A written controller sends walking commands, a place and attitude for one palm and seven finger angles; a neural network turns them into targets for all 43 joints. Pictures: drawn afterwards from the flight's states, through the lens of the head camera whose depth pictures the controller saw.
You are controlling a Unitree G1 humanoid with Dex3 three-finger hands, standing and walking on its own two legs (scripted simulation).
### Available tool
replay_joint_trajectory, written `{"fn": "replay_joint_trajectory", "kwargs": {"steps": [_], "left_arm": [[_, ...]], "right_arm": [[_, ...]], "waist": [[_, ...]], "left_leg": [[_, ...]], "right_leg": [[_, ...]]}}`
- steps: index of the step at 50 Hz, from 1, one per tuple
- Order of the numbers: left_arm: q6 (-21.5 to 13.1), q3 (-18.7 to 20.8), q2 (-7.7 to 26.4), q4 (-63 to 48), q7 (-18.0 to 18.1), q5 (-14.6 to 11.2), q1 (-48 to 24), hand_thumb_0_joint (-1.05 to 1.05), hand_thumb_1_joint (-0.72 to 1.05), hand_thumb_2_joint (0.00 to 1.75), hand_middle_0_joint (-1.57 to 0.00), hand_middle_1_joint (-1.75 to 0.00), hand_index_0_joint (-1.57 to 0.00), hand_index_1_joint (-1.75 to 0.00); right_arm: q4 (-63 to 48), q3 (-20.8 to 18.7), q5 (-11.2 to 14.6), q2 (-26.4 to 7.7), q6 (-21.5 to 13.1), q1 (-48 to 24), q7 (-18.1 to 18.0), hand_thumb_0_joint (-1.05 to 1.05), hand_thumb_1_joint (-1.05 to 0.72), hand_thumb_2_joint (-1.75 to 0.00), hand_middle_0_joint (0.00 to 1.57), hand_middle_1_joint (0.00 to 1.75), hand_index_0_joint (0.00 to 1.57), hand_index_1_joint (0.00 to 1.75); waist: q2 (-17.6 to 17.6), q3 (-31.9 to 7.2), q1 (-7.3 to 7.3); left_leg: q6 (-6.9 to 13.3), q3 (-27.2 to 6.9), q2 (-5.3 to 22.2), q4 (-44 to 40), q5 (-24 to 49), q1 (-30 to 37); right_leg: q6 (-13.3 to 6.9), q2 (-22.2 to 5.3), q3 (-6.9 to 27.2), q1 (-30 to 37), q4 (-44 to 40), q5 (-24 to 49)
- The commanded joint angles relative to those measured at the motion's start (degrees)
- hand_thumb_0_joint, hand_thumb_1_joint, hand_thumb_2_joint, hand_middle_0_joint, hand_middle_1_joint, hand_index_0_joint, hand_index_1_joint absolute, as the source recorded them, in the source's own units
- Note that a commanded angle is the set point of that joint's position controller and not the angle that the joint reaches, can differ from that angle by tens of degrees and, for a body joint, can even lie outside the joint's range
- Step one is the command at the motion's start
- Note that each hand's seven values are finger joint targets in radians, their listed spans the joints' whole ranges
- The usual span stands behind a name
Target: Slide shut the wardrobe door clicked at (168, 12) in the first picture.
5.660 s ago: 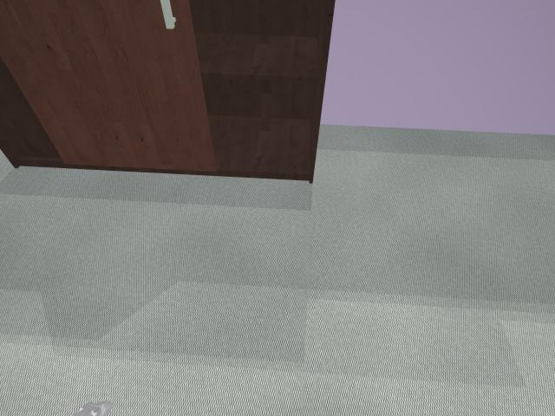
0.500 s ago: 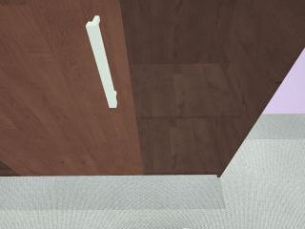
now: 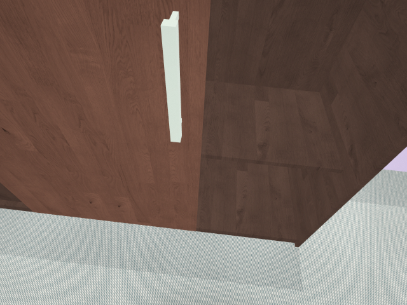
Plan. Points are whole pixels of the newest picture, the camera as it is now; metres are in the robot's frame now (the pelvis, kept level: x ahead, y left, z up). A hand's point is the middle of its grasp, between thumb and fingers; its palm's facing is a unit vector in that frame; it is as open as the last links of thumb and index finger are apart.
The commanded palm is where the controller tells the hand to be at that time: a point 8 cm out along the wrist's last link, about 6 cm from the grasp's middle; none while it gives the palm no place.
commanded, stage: come to a stop and stand still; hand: left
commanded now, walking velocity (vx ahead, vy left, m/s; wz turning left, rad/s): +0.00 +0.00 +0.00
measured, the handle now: (175, 86) +0.50 +0.11 +0.16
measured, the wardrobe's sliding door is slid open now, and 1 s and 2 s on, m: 0.50 0.50 0.50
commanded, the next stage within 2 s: look again from close up in 1.00 s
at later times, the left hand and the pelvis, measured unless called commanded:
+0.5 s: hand out of the picture -0.03 +0.17 -0.16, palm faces +0.00 -0.98 -0.19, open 7.4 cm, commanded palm none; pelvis -0.02 +0.01 +0.01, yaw -1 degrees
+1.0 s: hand out of the picture -0.05 +0.13 -0.16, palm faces +0.01 -0.99 -0.16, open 7.4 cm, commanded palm none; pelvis -0.02 -0.01 +0.01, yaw -1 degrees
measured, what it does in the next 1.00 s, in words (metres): steps on the spot: right foot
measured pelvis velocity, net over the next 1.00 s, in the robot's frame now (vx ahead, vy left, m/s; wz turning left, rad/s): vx -0.02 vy -0.01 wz -0.02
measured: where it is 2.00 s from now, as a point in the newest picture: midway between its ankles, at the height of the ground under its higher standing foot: outside the picture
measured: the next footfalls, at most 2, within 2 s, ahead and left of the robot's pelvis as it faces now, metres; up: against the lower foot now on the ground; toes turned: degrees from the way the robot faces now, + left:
right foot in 0.28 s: -0.01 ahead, -0.10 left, +0.00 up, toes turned -3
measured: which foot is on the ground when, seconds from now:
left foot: down 0.00-1.00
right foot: down 0.00-0.00, up 0.02-0.26, down 0.28-1.00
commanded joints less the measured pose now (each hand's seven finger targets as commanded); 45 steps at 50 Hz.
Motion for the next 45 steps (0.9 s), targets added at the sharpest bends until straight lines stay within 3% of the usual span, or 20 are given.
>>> {"fn": "replay_joint_trajectory", "kwargs": {"steps": [1,2,3,5,9,10,12,13,14,15,16,17,19,21,25,34,45], "left_arm": [[0.29,0.19,3.88,-2.69,0.31,-0.33,2.34,0.00,0.90,0.90,-0.20,-0.30,-0.20,-0.30],[0.31,0.23,4.19,-1.73,0.09,-0.31,3.58,0.00,0.90,0.90,-0.20,-0.30,-0.20,-0.30],[0.12,0.24,3.94,-0.62,-0.08,-0.23,5.41,0.00,0.90,0.90,-0.20,-0.30,-0.20,-0.30],[-0.35,-0.20,3.46,0.54,-0.12,-0.29,6.68,0.00,0.90,0.90,-0.20,-0.30,-0.20,-0.30],[-0.92,-1.54,2.53,0.98,0.20,-0.58,5.39,0.00,0.90,0.90,-0.20,-0.30,-0.20,-0.30],[-1.03,-1.70,2.55,1.54,0.32,-0.73,6.28,0.00,0.90,0.90,-0.20,-0.30,-0.20,-0.30],[-1.64,-1.81,3.20,3.41,0.63,-0.80,9.32,0.00,0.90,0.90,-0.20,-0.30,-0.20,-0.30],[-2.18,-1.95,3.96,4.31,0.82,-0.74,10.66,0.00,0.90,0.90,-0.20,-0.30,-0.20,-0.30],[-2.60,-2.26,4.79,4.53,0.90,-0.81,9.86,0.00,0.90,0.90,-0.20,-0.30,-0.20,-0.30],[-2.62,-2.45,5.07,4.62,0.85,-0.87,9.20,0.00,0.90,0.90,-0.20,-0.30,-0.20,-0.30],[-3.00,-2.41,4.72,5.13,0.78,-0.85,8.88,0.00,0.90,0.90,-0.20,-0.30,-0.20,-0.30],[-3.09,-2.60,4.00,5.16,0.79,-0.92,8.33,0.00,0.90,0.90,-0.20,-0.30,-0.20,-0.30],[-2.94,-2.99,3.26,5.15,0.81,-1.07,8.17,0.00,0.90,0.90,-0.20,-0.30,-0.20,-0.30],[-2.81,-2.98,3.13,5.35,0.84,-1.10,8.78,0.00,0.90,0.90,-0.20,-0.30,-0.20,-0.30],[-2.69,-2.97,2.75,5.81,0.85,-1.23,9.92,0.00,0.90,0.90,-0.20,-0.30,-0.20,-0.30],[-2.85,-2.88,1.36,5.98,0.91,-1.34,11.69,0.00,0.90,0.90,-0.20,-0.30,-0.20,-0.30],[-3.27,-2.90,-0.11,6.32,1.05,-1.39,13.47,0.00,0.90,0.90,-0.20,-0.30,-0.20,-0.30]], "right_arm": [[-2.33,-0.50,-0.50,-8.39,-0.91,3.33,-1.12,0.00,-0.90,-0.90,0.20,0.30,0.20,0.30],[-2.24,-0.05,-0.35,-7.20,-0.99,1.68,-1.48,0.00,-0.90,-0.90,0.20,0.30,0.20,0.30],[-2.31,0.22,-0.33,-6.94,-1.06,0.83,-1.57,0.00,-0.90,-0.90,0.20,0.30,0.20,0.30],[-1.68,0.39,0.01,-6.51,-1.24,1.69,-1.52,0.00,-0.90,-0.90,0.20,0.30,0.20,0.30],[1.11,0.15,0.24,-6.36,-1.54,5.84,-1.57,0.00,-0.90,-0.90,0.20,0.30,0.20,0.30],[1.80,0.15,0.30,-6.57,-1.56,6.64,-1.50,0.00,-0.90,-0.90,0.20,0.30,0.20,0.30],[2.94,0.39,0.78,-5.75,-1.76,7.36,-1.41,0.00,-0.90,-0.90,0.20,0.30,0.20,0.30],[3.09,0.72,1.06,-4.62,-2.01,7.46,-1.27,0.00,-0.90,-0.90,0.20,0.30,0.20,0.30],[3.15,0.99,1.32,-3.55,-2.12,7.42,-1.08,0.00,-0.90,-0.90,0.20,0.30,0.20,0.30],[3.50,1.17,1.22,-3.38,-2.15,7.57,-0.81,0.00,-0.90,-0.90,0.20,0.30,0.20,0.30],[4.23,1.25,0.83,-3.28,-1.89,7.46,-0.85,0.00,-0.90,-0.90,0.20,0.30,0.20,0.30],[4.70,1.19,0.81,-3.29,-1.72,8.13,-0.86,0.00,-0.90,-0.90,0.20,0.30,0.20,0.30],[5.88,1.59,0.76,-3.51,-1.69,8.75,-0.75,0.00,-0.90,-0.90,0.20,0.30,0.20,0.30],[6.61,1.88,0.74,-3.45,-1.75,9.25,-0.76,0.00,-0.90,-0.90,0.20,0.30,0.20,0.30],[7.80,2.29,0.57,-2.68,-1.55,10.58,-0.83,0.00,-0.90,-0.90,0.20,0.30,0.20,0.30],[8.96,2.39,0.49,-0.76,-1.45,14.14,-1.11,0.00,-0.90,-0.90,0.20,0.30,0.20,0.30],[9.18,2.45,0.53,0.20,-1.81,15.42,-1.45,0.00,-0.90,-0.90,0.20,0.30,0.20,0.30]], "waist": [[16.61,-2.04,-0.61],[13.49,-2.01,0.77],[11.71,-2.88,1.20],[8.93,-4.53,0.83],[8.40,-5.15,-1.37],[8.16,-5.93,-1.18],[5.81,-5.93,-0.24],[3.29,-6.36,-0.38],[1.92,-5.06,-1.53],[3.24,-4.18,-1.85],[-2.72,-4.59,-1.91],[-6.22,-3.24,-2.08],[-3.75,-0.77,-2.14],[-1.16,0.17,-1.95],[0.69,2.02,-1.61],[0.81,2.91,-1.54],[1.21,1.52,-1.60]], "left_leg": [[7.81,-16.62,15.98,-21.64,14.24,-3.15],[8.48,-14.03,14.37,-20.03,15.24,-2.63],[8.54,-11.28,12.91,-18.80,17.05,-0.18],[8.70,-8.50,11.23,-17.49,21.74,5.09],[9.34,-8.81,11.50,-15.40,30.19,10.74],[9.02,-8.76,11.43,-14.57,31.45,11.60],[6.64,-8.32,9.42,-11.89,28.52,8.60],[4.15,-6.93,7.20,-10.74,23.13,6.42],[2.26,-5.91,5.36,-11.62,17.77,5.58],[1.57,-5.84,4.51,-13.08,15.36,6.22],[1.38,-5.06,4.50,-12.11,16.58,7.65],[1.47,-4.62,4.53,-12.19,14.44,7.50],[1.49,-4.87,4.49,-14.26,11.12,7.20],[1.51,-5.01,4.46,-15.17,9.49,6.65],[1.31,-4.84,4.11,-15.76,5.87,5.03],[1.12,-4.47,3.82,-14.86,5.23,3.58],[1.18,-4.18,4.39,-13.59,9.01,4.93]], "right_leg": [[0.64,1.31,7.82,-1.31,13.88,-15.87],[0.14,1.50,9.19,-1.52,17.42,-14.19],[0.24,1.78,9.42,-2.59,19.62,-12.76],[1.03,1.78,8.70,-3.63,18.82,-11.71],[1.87,1.02,6.93,-0.08,5.52,-12.49],[1.77,1.10,6.63,1.64,1.39,-10.56],[1.38,0.70,7.14,8.77,-10.25,-0.42],[0.43,-1.57,10.41,11.72,-13.29,5.82],[-0.89,-4.22,12.72,10.95,-13.09,9.67],[-1.38,-4.96,12.30,9.41,-12.25,9.48],[-1.49,-3.75,12.90,8.43,-11.84,11.38],[-1.47,-3.63,12.26,7.67,-12.72,9.55],[-1.31,-3.15,12.54,5.50,-14.03,2.80],[-1.26,-2.60,12.65,5.42,-14.64,0.41],[-1.47,-2.38,12.61,4.59,-15.43,-2.98],[-1.73,-2.06,12.92,3.95,-16.17,-4.97],[-2.00,-1.70,12.79,4.34,-15.51,-1.00]]}}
